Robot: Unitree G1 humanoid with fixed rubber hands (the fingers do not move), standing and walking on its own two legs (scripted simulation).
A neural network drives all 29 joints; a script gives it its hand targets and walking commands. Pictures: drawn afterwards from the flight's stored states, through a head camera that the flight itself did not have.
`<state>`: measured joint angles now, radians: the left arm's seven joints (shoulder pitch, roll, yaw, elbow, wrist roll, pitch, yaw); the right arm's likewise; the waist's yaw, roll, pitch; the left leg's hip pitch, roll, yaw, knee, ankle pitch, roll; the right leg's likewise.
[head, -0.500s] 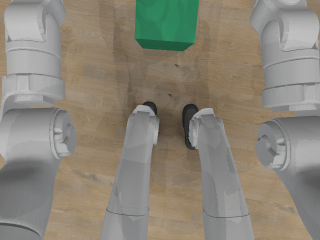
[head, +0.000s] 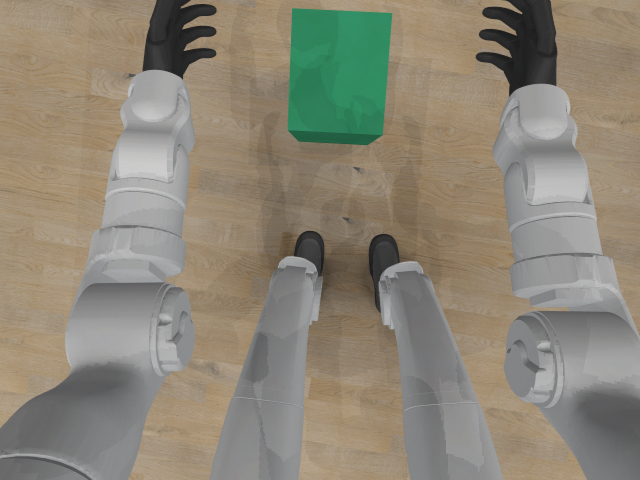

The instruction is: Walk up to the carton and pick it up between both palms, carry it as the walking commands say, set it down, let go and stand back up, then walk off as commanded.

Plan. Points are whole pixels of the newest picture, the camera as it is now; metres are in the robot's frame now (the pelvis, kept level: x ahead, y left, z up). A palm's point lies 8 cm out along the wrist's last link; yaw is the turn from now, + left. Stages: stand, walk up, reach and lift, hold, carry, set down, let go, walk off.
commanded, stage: let go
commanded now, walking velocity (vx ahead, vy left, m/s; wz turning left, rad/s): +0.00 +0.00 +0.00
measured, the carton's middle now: (336, 89) +0.55 +0.01 -0.56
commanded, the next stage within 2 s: stand in 1.10 s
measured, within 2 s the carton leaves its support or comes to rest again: neither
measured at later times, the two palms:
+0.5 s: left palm (121, 277) +0.30 +0.19 -0.02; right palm out of the picture +0.30 -0.23 -0.03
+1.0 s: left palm (98, 362) +0.25 +0.19 +0.01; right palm out of the picture +0.25 -0.25 +0.00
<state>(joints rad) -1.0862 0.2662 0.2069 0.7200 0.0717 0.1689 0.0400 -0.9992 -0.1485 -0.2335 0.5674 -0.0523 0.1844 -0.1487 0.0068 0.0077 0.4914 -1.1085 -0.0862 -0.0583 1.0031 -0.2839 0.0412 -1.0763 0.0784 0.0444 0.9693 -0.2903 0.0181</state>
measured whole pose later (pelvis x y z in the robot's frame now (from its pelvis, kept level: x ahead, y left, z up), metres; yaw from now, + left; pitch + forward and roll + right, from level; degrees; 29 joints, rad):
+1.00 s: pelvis +0.09 -0.03 +0.08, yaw +0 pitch -8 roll +0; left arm 0.21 0.18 0.02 0.43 0.02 0.16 -0.08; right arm 0.21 -0.22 -0.02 0.47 -0.01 0.16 0.08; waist 0.01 0.01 0.14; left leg -0.08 -0.05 -0.05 0.49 -0.28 0.02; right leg -0.07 0.06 0.04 0.49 -0.29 -0.04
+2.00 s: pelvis +0.08 -0.02 +0.08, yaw -1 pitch -3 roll +0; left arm 0.31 0.31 0.02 0.84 0.03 -0.02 0.00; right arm 0.27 -0.33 -0.04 0.88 -0.04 -0.03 0.00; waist 0.00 0.02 -0.11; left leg -0.18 -0.04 -0.02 0.47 -0.24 0.03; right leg -0.18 0.05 0.05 0.49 -0.25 -0.03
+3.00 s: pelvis +0.07 -0.02 +0.09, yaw -1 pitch -4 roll +0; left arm 0.21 0.33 -0.01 1.09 0.01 -0.03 0.00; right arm 0.18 -0.37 0.01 1.10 -0.01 -0.03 0.00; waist 0.00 0.01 -0.01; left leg -0.13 -0.04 -0.02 0.37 -0.17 0.03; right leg -0.12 0.05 0.06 0.35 -0.16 -0.02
